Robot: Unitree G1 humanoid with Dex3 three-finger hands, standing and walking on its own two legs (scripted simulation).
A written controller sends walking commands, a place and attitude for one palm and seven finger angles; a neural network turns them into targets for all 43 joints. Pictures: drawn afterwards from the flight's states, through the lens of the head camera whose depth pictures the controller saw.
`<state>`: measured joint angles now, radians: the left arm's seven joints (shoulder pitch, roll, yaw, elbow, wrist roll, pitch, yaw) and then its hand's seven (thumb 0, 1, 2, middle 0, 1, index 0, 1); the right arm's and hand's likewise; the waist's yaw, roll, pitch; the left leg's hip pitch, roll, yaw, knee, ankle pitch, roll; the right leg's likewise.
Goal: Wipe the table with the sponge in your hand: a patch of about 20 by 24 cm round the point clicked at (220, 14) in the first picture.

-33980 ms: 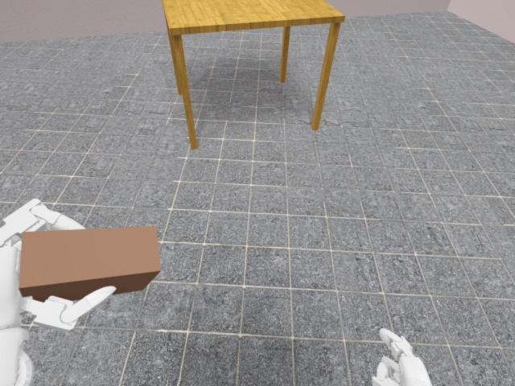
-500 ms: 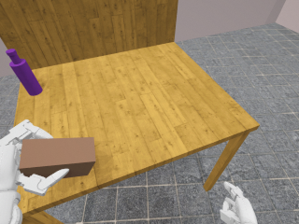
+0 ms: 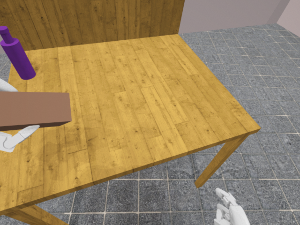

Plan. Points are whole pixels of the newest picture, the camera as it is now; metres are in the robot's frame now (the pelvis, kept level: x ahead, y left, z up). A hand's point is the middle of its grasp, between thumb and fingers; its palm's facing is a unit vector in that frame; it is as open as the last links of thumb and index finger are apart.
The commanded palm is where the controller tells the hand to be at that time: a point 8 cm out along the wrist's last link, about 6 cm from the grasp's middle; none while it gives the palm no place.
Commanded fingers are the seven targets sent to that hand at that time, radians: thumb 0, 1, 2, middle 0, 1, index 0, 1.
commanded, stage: look again from close up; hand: left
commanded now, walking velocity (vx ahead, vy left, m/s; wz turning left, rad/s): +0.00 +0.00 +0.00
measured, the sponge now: (40, 111) +0.28 +0.26 +0.18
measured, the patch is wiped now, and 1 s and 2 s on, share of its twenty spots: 0.00 0.00 0.00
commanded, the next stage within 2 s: come to a stop and stand still in 0.10 s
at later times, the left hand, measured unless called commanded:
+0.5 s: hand (17, 135) +0.22 +0.27 +0.18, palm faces +0.37 -0.84 -0.39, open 9.6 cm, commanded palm +0.16 +0.30 +0.18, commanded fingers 0.00 0.10 1.30 -1.20 -1.60 -1.20 -1.60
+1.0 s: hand (10, 185) +0.14 +0.25 +0.16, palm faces +0.39 -0.88 -0.29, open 9.6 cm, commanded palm +0.09 +0.28 +0.18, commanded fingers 0.00 0.10 1.30 -1.20 -1.60 -1.20 -1.60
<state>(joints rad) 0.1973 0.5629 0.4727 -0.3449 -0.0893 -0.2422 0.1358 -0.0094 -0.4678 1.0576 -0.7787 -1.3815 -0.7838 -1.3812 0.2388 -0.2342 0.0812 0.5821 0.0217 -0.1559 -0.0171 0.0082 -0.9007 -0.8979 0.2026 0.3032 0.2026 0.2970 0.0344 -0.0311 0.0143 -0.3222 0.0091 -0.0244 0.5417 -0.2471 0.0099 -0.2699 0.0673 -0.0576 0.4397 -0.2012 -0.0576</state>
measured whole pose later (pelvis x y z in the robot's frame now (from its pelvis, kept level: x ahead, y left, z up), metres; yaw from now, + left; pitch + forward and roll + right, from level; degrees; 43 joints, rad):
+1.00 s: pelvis -0.06 +0.00 +0.00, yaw +2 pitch -2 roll -2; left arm 0.42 0.40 0.31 -0.41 -0.14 -0.22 0.11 -0.01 -0.47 1.06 -0.78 -1.38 -0.78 -1.38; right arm 0.25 -0.25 0.02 0.62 0.05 -0.21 -0.02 0.01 -0.90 -0.90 0.20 0.30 0.20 0.30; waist 0.02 -0.01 0.03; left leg -0.33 -0.01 -0.06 0.50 -0.14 0.01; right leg -0.25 0.03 -0.12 0.45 -0.17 -0.04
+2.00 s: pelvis -0.01 +0.05 +0.00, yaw -3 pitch -1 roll -1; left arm 0.35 0.36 0.39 -0.47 -0.01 -0.27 0.10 -0.01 -0.47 1.06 -0.78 -1.38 -0.79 -1.38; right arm 0.25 -0.17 0.04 0.60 0.00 -0.18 0.01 0.01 -0.90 -0.90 0.20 0.30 0.20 0.30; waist 0.03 -0.05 0.07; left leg -0.25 -0.05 0.05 0.47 -0.21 0.07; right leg -0.22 -0.01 0.00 0.45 -0.22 0.00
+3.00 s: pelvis +0.00 +0.05 +0.00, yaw -1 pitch +2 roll +1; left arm 0.44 0.48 0.35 -0.44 -0.04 -0.29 0.09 -0.01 -0.47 1.06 -0.78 -1.38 -0.79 -1.38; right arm 0.24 -0.22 0.04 0.60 -0.02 -0.16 0.04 0.01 -0.90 -0.90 0.20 0.30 0.20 0.30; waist 0.03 -0.10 0.07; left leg -0.31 -0.10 0.04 0.50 -0.23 0.09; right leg -0.31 -0.05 0.01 0.57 -0.30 0.01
